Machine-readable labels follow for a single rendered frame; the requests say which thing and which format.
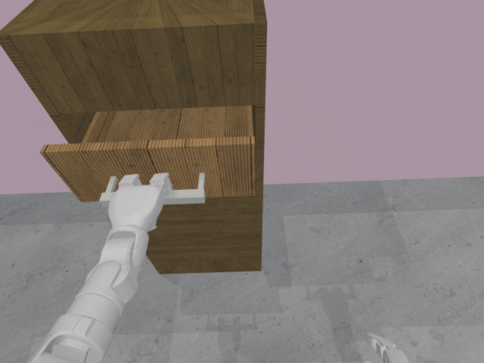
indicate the left robot forearm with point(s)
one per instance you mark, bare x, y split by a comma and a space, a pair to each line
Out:
84, 333

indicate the handle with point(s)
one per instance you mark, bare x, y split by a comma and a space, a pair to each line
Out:
209, 201
171, 196

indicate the cabinet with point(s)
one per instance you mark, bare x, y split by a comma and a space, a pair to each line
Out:
80, 57

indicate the robot left hand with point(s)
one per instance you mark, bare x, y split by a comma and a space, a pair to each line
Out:
136, 204

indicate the robot right hand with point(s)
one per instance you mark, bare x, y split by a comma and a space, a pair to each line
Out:
386, 349

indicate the drawer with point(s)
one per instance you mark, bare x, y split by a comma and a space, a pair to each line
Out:
184, 142

